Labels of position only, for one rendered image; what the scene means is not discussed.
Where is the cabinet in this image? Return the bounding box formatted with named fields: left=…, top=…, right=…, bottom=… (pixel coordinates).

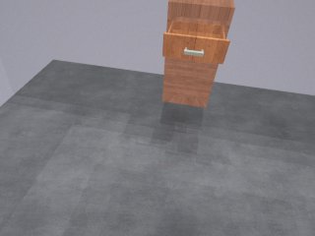
left=162, top=0, right=235, bottom=108

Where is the drawer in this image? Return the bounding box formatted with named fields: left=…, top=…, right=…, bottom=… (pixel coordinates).
left=162, top=21, right=230, bottom=64

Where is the handle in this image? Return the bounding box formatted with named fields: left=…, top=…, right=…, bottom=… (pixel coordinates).
left=183, top=47, right=204, bottom=57

